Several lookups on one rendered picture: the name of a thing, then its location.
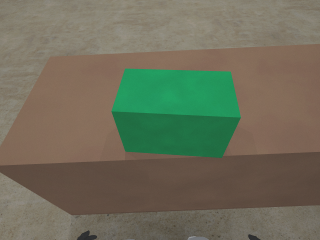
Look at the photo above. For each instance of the robot left hand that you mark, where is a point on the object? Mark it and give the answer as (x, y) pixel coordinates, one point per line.
(86, 236)

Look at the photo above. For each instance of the pedestal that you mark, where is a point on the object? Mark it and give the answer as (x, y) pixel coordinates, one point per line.
(64, 144)

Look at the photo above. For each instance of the carton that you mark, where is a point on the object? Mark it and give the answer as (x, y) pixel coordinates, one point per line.
(176, 112)

